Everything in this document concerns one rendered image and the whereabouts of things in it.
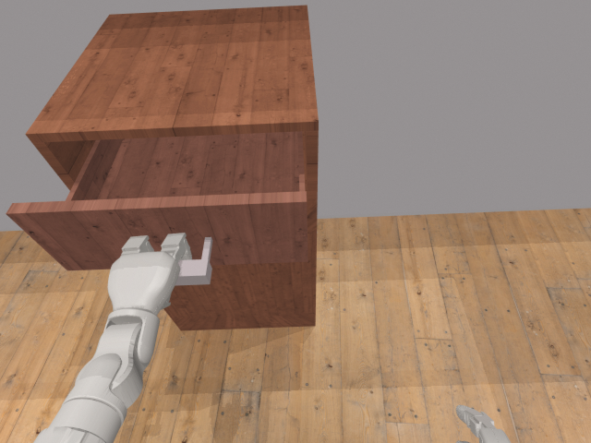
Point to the robot left forearm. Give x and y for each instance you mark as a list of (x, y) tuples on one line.
[(109, 383)]

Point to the handle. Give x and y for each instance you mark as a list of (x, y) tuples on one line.
[(196, 271)]

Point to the cabinet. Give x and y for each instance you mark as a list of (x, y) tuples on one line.
[(200, 73)]

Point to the drawer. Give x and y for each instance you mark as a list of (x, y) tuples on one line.
[(245, 191)]

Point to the left robot hand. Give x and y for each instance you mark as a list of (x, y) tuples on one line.
[(145, 279)]

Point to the right robot hand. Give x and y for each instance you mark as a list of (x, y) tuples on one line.
[(481, 425)]

